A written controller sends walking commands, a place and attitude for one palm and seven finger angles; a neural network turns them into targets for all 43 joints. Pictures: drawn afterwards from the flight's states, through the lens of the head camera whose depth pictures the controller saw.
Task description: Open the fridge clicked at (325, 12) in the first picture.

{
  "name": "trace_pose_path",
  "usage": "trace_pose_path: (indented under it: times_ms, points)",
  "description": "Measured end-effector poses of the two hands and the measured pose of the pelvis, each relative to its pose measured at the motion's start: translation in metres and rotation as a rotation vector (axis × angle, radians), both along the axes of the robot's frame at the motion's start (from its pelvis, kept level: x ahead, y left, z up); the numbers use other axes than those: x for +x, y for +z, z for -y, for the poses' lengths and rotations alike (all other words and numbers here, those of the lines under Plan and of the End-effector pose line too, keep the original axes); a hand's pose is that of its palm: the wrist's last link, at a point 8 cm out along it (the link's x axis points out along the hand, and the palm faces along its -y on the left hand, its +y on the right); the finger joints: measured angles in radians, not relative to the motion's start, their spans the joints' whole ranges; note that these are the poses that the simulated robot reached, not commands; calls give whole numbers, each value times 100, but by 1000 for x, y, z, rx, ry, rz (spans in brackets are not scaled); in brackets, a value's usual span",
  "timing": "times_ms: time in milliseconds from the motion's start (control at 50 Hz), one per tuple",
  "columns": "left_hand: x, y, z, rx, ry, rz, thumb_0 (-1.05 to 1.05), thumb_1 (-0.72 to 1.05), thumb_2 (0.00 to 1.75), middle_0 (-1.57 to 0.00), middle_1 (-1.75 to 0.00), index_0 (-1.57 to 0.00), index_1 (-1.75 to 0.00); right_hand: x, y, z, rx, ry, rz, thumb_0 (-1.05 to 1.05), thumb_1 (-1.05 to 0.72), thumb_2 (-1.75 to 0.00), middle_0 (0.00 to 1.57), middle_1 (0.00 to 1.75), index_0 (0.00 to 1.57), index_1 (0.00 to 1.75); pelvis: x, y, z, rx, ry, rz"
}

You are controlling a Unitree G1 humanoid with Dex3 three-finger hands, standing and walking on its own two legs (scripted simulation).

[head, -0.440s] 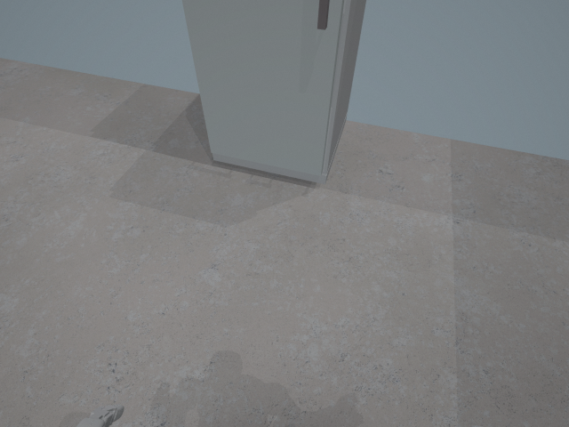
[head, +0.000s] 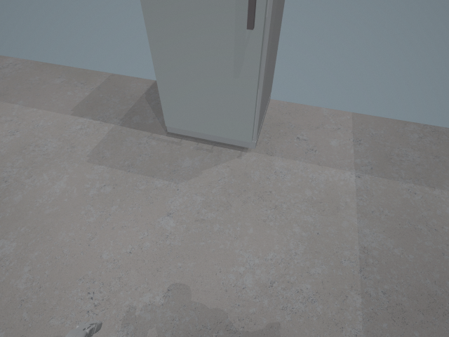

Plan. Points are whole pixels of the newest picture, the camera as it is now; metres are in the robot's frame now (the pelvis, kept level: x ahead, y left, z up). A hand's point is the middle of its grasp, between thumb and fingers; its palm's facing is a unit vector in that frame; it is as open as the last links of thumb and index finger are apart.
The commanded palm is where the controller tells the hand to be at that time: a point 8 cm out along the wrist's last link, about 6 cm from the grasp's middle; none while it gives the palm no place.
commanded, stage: stand and wait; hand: right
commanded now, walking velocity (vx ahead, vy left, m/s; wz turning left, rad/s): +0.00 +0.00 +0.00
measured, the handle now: out of the picture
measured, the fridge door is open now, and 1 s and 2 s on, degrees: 0 0 0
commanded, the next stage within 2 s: look at it before walking up in 0.66 s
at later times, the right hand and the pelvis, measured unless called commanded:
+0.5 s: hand out of the picture +0.05 -0.25 -0.15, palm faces -0.03 +0.94 -0.33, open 7.4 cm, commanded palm none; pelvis -0.03 +0.00 +0.00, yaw +0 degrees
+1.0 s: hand out of the picture +0.05 -0.25 -0.16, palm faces -0.03 +0.94 -0.33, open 7.4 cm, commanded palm none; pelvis -0.02 +0.00 +0.01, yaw +0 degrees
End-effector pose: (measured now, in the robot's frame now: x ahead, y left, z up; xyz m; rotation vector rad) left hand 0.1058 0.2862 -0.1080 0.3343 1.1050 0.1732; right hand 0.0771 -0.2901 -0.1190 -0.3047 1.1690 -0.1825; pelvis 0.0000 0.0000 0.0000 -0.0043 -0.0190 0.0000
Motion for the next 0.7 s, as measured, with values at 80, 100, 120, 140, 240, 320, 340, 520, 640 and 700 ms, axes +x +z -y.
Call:
trace_pose_path:
  times_ms: [80, 100, 120, 140, 240, 320, 340, 520, 640, 700]
  points:
    - [-15, -2, -5, 6, 12, -34, 1, 90, 90, -20, -30, -21, -30, -12, 0, 2, -5, -9, -25, 1, -90, -90, 21, 30, 21, 30, -4, 1, -1, 0, -1, 5]
    - [-19, -2, -6, 7, 15, -41, 1, 90, 90, -20, -30, -21, -30, -14, 0, 2, -6, -10, -30, 1, -90, -90, 21, 30, 21, 30, -5, 1, -1, 1, -1, 6]
    - [-23, -3, -7, 7, 18, -48, 1, 90, 90, -20, -30, -21, -30, -17, 0, 2, -7, -11, -33, 1, -90, -90, 21, 30, 21, 30, -6, 1, -1, 1, -1, 7]
    - [-26, -3, -8, 7, 21, -55, 1, 90, 90, -20, -30, -21, -30, -19, 1, 3, -9, -12, -36, 1, -90, -90, 21, 30, 21, 30, -8, 2, -2, 1, -1, 9]
    - [-41, -5, -9, 4, 31, -76, 1, 90, 90, -20, -30, -21, -30, -27, 2, 3, -12, -12, -43, 1, -90, -90, 21, 30, 21, 30, -14, 3, -2, 1, 0, 15]
    - [-49, -6, -9, -2, 35, -84, 1, 90, 90, -20, -30, -21, -30, -30, 3, 2, -12, -8, -42, 1, -90, -90, 21, 30, 21, 30, -19, 3, -3, 1, 2, 17]
    - [-51, -6, -9, -3, 36, -85, 1, 90, 90, -20, -30, -21, -30, -31, 3, 2, -11, -7, -42, 1, -90, -90, 21, 30, 21, 30, -20, 3, -3, 1, 2, 17]
    - [-64, -7, -7, -12, 39, -102, 1, 90, 90, -20, -30, -21, -30, -35, 3, -1, -5, 0, -40, 1, -90, -90, 21, 30, 21, 30, -27, 4, -3, 0, 2, 13]
    - [-68, -7, -7, -12, 42, -115, 1, 90, 90, -20, -30, -21, -30, -38, 2, -2, 0, 1, -50, 1, -90, -90, 21, 30, 21, 30, -28, 4, -3, 1, 3, 9]
    - [-69, -7, -7, -11, 44, -119, 1, 90, 90, -20, -30, -21, -30, -40, 1, -2, 2, 0, -57, 1, -90, -90, 21, 30, 21, 30, -28, 5, -3, 1, 3, 7]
